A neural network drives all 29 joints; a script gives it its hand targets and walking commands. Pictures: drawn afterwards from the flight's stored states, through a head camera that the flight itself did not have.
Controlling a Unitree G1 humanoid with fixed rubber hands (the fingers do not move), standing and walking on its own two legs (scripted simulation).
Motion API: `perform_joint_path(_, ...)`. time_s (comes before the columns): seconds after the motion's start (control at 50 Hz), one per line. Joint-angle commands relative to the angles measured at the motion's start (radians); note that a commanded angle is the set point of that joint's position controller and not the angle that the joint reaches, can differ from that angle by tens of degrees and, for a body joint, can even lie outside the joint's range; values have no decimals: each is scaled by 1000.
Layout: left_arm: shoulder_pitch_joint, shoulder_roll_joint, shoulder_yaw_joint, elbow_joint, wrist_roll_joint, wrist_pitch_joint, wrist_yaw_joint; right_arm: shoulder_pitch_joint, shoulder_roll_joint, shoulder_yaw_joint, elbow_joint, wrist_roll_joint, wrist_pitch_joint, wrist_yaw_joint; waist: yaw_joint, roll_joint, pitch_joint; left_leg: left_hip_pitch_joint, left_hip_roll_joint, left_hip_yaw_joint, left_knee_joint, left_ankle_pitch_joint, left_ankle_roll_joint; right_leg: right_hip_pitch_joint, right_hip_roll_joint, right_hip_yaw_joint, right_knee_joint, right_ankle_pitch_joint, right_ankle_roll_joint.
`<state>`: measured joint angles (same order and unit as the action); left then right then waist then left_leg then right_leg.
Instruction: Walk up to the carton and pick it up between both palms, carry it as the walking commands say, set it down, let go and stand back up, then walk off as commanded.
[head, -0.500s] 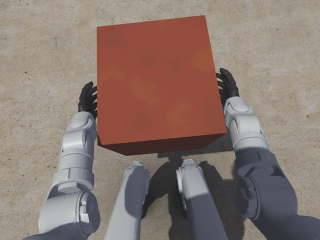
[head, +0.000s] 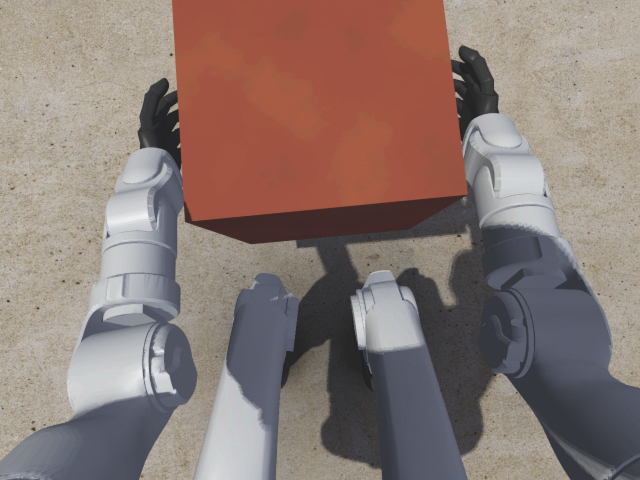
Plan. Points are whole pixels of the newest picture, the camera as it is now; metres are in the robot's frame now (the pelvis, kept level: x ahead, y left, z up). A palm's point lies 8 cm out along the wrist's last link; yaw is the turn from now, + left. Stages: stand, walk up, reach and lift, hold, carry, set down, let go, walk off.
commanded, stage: set down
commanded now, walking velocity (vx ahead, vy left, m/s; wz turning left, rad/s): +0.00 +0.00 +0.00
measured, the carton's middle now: (317, 119) +0.52 +0.00 -0.18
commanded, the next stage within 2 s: none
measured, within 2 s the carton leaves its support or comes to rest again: rests again in 1.26 s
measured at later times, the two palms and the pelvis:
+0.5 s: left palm (196, 160) +0.48 +0.18 -0.22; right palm (443, 126) +0.52 -0.18 -0.21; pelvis -0.03 +0.00 -0.07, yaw +0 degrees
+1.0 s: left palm (213, 161) +0.49 +0.17 -0.27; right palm (440, 129) +0.53 -0.19 -0.26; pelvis -0.03 +0.00 -0.11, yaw +0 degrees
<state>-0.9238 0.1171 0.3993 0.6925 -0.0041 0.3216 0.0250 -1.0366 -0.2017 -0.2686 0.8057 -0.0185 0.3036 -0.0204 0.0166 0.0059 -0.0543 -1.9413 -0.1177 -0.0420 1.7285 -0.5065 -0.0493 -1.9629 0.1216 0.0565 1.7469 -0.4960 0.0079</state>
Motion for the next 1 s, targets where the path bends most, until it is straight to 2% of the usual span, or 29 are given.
perform_joint_path(0.0,-816,-835,-491,-217,-107,-60,-157,-650,932,409,-192,109,-52,190,33,-7,-1293,600,-44,105,-111,271,27,657,28,-81,-141,242,-5)
perform_joint_path(0.04,-828,-817,-512,-256,-127,-64,-157,-702,889,421,-257,119,-55,192,-3,-57,-1321,559,-39,100,-97,311,22,698,25,-81,-120,308,-5)
perform_joint_path(0.16,-977,-773,-508,-298,-131,-48,-152,-776,907,436,-240,130,-32,187,39,-59,-1467,574,-36,135,-22,256,42,711,18,-85,-56,258,3)
perform_joint_path(0.18,-999,-753,-539,-362,-151,-52,-145,-795,888,427,-262,148,-32,181,0,-57,-1554,586,-36,142,-9,293,40,766,23,-98,-33,295,1)
perform_joint_path(0.2,-997,-708,-518,-311,-131,-36,-139,-852,830,425,-259,161,-27,179,62,-16,-1567,631,-33,144,-9,249,40,720,20,-97,-21,216,-2)
perform_joint_path(0.22,-1012,-730,-559,-380,-172,-36,-134,-939,832,491,-389,202,-36,179,29,-100,-1711,690,-31,130,9,308,47,837,18,-107,-8,283,6)
perform_joint_path(0.24,-1043,-730,-581,-376,-177,-23,-130,-946,799,496,-364,212,-31,174,57,-53,-1770,707,-33,140,33,332,38,876,15,-97,24,323,2)
perform_joint_path(0.32,-1133,-642,-586,-472,-230,-1,-121,-983,738,533,-403,257,4,146,20,-62,-1875,769,-24,142,89,415,18,1025,11,-98,67,472,21)
perform_joint_path(0.34,-1150,-614,-578,-445,-226,-1,-115,-957,747,531,-377,272,13,135,54,-61,-1839,708,-18,150,92,375,21,1021,14,-82,72,425,12)
perform_joint_path(0.36,-1193,-590,-602,-490,-252,-3,-113,-1018,718,555,-482,295,10,123,20,-79,-1906,736,-9,137,101,382,25,1080,-11,-85,82,440,17)
perform_joint_path(0.4,-1178,-634,-579,-435,-224,-11,-109,-991,761,537,-413,273,8,109,50,-42,-1835,727,-22,135,114,400,33,962,-2,-89,85,435,9)
perform_joint_path(0.42,-1171,-622,-568,-437,-238,-18,-104,-1002,739,541,-409,279,3,112,25,-73,-1826,720,-21,132,115,366,32,953,5,-96,89,398,4)
perform_joint_path(0.44,-1181,-633,-594,-422,-228,-21,-99,-1054,754,561,-421,307,-5,116,72,-28,-1825,738,-20,133,123,392,31,911,-1,-98,105,389,2)
perform_joint_path(0.48,-1171,-646,-553,-342,-200,-25,-102,-1014,739,494,-298,268,-11,123,40,-24,-1636,655,-11,133,131,310,33,807,5,-91,102,300,-9)
perform_joint_path(0.5,-1184,-603,-547,-401,-231,-40,-100,-1023,712,498,-375,267,-19,110,34,-72,-1722,671,-12,130,132,321,38,885,-5,-96,103,339,0)
perform_joint_path(0.54,-1115,-602,-494,-244,-176,-35,-100,-968,682,433,-168,221,-22,117,13,-55,-1449,535,-9,137,130,220,34,712,4,-97,97,232,-10)
perform_joint_path(0.56,-1212,-618,-535,-327,-196,-50,-102,-1035,722,446,-236,250,-40,121,41,-34,-1496,562,-9,134,126,212,39,717,2,-103,106,209,-10)
perform_joint_path(0.58,-1230,-619,-515,-286,-209,-52,-102,-1093,693,435,-203,241,-40,124,2,-63,-1486,549,0,140,149,207,39,714,-5,-95,111,195,-14)
perform_joint_path(0.6,-1227,-645,-521,-282,-204,-58,-104,-1081,697,446,-222,243,-52,124,49,-15,-1500,580,-2,138,160,274,32,718,-7,-79,127,260,-12)
perform_joint_path(0.62,-1179,-639,-517,-258,-200,-61,-101,-1107,666,446,-218,259,-65,131,9,-22,-1537,619,9,122,161,268,31,711,-10,-106,157,250,-9)
perform_joint_path(0.64,-1203,-609,-498,-231,-194,-66,-100,-1057,677,421,-104,246,-62,135,33,-7,-1451,566,-2,141,184,251,24,657,-12,-100,152,228,-18)
perform_joint_path(0.68,-1210,-653,-495,-211,-209,-70,-108,-1082,696,415,-88,235,-65,139,14,-67,-1416,517,-4,146,191,218,32,671,-6,-97,144,195,-14)
perform_joint_path(0.7,-1281,-643,-516,-301,-213,-83,-110,-1138,748,460,-220,265,-72,134,43,-63,-1541,554,-1,151,201,268,41,732,-2,-90,152,267,-4)
perform_joint_path(0.72,-1217,-645,-500,-186,-195,-73,-114,-1041,736,432,-50,245,-64,141,33,-51,-1460,514,7,145,188,219,38,700,-8,-102,164,216,-5)
perform_joint_path(0.78,-1286,-650,-531,-286,-218,-83,-119,-1127,744,463,-177,291,-79,145,49,-25,-1534,537,6,153,218,286,36,704,-13,-88,189,282,-12)
perform_joint_path(0.86,-1223,-675,-563,-239,-236,-85,-122,-997,789,488,-86,297,-73,152,5,-60,-1539,532,7,146,251,310,38,709,-10,-95,212,319,-8)
perform_joint_path(0.9,-1263,-683,-579,-337,-242,-95,-116,-1136,769,498,-264,318,-92,147,44,-38,-1598,575,3,144,250,360,42,704,-7,-97,227,358,-6)
perform_joint_path(0.96,-1228,-663,-583,-279,-239,-95,-108,-1084,747,506,-199,324,-83,141,41,-31,-1552,562,4,134,248,333,39,693,-8,-109,236,318,-4)
perform_joint_path(0.98,-1238,-604,-540,-259,-226,-97,-101,-1073,754,512,-177,325,-78,135,64,-79,-1524,515,2,154,262,307,42,717,-14,-95,218,316,0)
